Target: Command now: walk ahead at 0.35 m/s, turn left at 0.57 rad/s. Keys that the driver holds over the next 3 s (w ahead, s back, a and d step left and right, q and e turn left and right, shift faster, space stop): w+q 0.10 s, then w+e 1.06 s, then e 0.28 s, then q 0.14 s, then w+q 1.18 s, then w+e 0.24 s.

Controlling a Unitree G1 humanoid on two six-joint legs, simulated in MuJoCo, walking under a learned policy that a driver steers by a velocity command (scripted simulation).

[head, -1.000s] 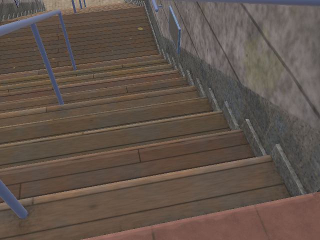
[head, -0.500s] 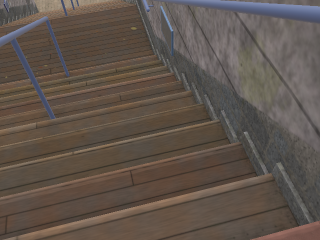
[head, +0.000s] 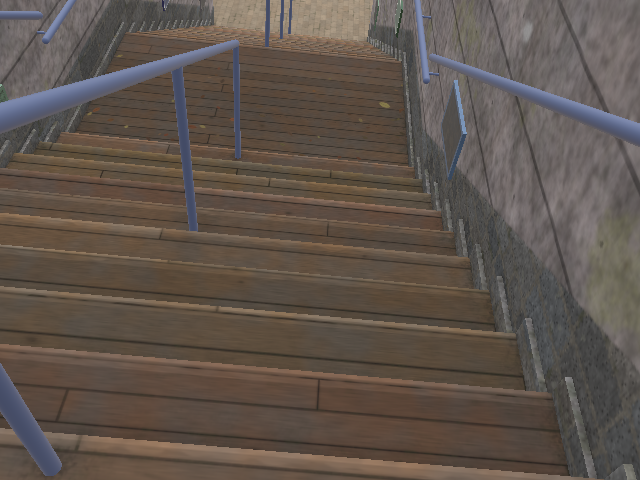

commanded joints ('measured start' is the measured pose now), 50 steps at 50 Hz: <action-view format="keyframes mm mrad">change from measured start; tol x32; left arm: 1 -135 36 -3 -91 -1 -36 -15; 30 575 47 -26 2 -48 -9 29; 40 355 42 -31 -33 -34 60 83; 44 763 -90 -63 71 -73 0 -1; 50 385 13 -13 -19 -31 49 45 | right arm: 1 19 -194 -55 -61 4 -12 -11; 31 -549 -114 -31 -214 8 -140 91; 42 275 -145 -57 65 -18 -66 81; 50 -132 -14 0 138 -17 -99 71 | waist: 1 -19 178 20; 11 66 174 -15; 14 59 -304 -50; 39 31 -102 60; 44 48 618 -189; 50 125 134 98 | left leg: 1 106 196 -269 -170 -160 133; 10 -4 184 -294 5 -64 129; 15 -692 15 -40 892 -293 -12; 27 -316 44 90 611 236 -41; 31 -990 102 -121 369 179 -32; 34 -299 8 -2 132 759 -34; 40 81 144 -68 -30 656 -72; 43 651 308 -167 400 1175 -98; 46 266 453 -513 -69 38 99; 50 -171 269 -183 -3 57 11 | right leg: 1 -98 15 4 -138 46 9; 11 382 8 -45 -401 -60 -69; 13 740 -280 458 -467 -35 -289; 27 273 -101 255 -370 327 -283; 31 832 -189 548 -255 -28 -293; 34 205 8 300 -167 -186 -209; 38 199 31 361 -20 -271 -166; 44 -399 122 177 1346 -680 9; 50 -285 -74 173 794 -2 -110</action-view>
